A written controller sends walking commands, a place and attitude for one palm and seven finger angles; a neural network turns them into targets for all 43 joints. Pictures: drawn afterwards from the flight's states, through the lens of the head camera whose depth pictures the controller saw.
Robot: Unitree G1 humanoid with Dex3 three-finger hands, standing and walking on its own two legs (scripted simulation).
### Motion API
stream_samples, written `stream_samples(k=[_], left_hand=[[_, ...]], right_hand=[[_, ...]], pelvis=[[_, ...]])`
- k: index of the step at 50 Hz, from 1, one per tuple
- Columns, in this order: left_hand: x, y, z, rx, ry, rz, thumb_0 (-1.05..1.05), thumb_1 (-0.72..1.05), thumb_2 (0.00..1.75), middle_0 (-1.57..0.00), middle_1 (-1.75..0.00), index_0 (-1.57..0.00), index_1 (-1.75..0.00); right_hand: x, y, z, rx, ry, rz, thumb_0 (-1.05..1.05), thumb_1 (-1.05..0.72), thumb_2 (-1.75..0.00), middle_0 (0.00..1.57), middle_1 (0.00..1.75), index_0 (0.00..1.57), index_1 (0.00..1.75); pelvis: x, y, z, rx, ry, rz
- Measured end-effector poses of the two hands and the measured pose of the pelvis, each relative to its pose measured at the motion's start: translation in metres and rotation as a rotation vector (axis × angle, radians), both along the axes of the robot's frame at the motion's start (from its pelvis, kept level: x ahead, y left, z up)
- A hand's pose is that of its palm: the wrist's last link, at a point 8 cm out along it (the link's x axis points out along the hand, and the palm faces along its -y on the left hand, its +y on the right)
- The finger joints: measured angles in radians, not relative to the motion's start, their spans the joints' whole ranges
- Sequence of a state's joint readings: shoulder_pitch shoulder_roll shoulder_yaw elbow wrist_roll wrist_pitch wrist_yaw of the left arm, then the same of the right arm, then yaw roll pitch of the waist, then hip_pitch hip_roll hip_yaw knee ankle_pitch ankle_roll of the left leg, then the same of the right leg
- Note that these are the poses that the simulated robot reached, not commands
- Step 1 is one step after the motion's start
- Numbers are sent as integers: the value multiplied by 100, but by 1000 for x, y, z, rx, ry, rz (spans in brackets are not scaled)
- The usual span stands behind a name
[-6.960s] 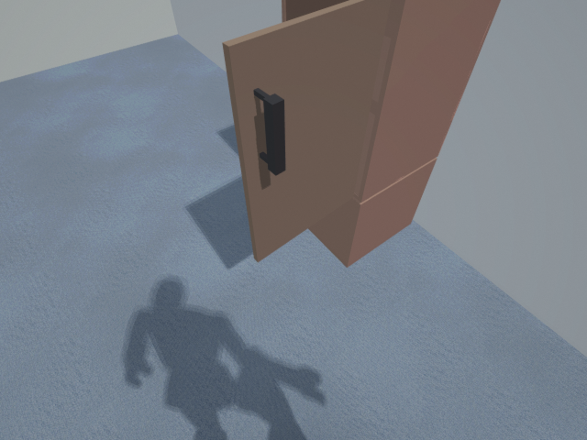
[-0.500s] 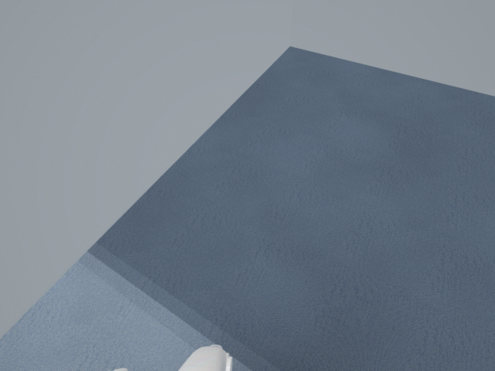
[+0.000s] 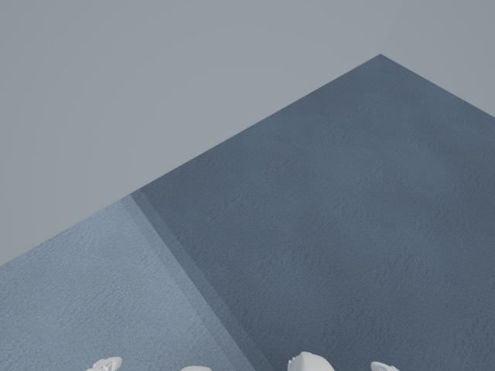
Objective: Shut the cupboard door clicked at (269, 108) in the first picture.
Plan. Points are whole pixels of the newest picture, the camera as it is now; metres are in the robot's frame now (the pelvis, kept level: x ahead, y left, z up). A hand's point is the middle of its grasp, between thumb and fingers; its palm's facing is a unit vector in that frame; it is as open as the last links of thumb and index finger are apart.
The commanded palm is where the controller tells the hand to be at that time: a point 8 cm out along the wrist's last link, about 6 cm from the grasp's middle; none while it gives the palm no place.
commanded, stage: walk to a spot facing it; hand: left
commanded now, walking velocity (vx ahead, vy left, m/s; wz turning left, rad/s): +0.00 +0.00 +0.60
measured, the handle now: out of the picture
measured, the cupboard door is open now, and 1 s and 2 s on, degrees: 94 94 94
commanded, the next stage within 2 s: none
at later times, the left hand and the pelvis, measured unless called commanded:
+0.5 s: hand out of the picture +0.01 +0.18 -0.19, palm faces +0.32 -0.92 -0.22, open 7.4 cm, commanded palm none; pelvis +0.01 -0.03 -0.02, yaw +18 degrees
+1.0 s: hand out of the picture -0.02 +0.14 -0.15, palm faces +0.58 -0.77 -0.26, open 7.4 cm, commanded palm none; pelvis +0.04 -0.06 +0.00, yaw +37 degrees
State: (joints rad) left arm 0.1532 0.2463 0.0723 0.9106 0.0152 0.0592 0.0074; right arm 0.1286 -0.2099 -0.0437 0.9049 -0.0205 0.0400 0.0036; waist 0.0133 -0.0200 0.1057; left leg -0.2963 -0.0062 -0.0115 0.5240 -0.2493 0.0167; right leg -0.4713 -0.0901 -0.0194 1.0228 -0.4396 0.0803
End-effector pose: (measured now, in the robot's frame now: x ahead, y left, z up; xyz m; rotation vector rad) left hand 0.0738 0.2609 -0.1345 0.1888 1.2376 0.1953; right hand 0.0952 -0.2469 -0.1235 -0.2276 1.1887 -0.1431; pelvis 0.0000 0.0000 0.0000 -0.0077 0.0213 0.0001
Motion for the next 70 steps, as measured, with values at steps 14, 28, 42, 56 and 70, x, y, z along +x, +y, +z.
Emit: stream_samples(k=[14, 28, 42, 56, 70], left_hand=[[-1, -46, 23, 53, -94, 77, 1, 90, 90, -20, -30, -20, -30], [-100, -29, -22, -22, 56, 339, 1, 90, 90, -21, -30, -20, -30], [-100, -49, 13, 90, -69, 483, 1, 90, 90, -20, -30, -20, -30], [-158, -95, -12, -48, 9, 708, 1, 90, 90, -21, -30, -20, -30], [-156, -70, 12, 67, -66, 849, 1, 90, 90, -20, -30, -19, -30]], right_hand=[[2, -52, -21, 29, 123, 57, 1, -90, -90, 20, 30, 20, 30], [103, 6, -3, -26, -54, 342, 0, -90, -90, 20, 30, 20, 30], [136, 4, -23, 31, 26, 472, 0, -90, -90, 20, 30, 20, 30], [192, 72, -8, 8, -7, 712, 0, -90, -90, 20, 30, 20, 30], [205, 92, -11, -5, 41, 851, 0, -90, -90, 20, 30, 20, 30]], pelvis=[[9, -43, 0, 37, -4, 177], [11, -28, -16, 28, -15, 346], [30, -62, -11, 18, -7, 525], [39, -44, -10, 27, 7, 725], [57, -54, -3, 3, -2, 891]])
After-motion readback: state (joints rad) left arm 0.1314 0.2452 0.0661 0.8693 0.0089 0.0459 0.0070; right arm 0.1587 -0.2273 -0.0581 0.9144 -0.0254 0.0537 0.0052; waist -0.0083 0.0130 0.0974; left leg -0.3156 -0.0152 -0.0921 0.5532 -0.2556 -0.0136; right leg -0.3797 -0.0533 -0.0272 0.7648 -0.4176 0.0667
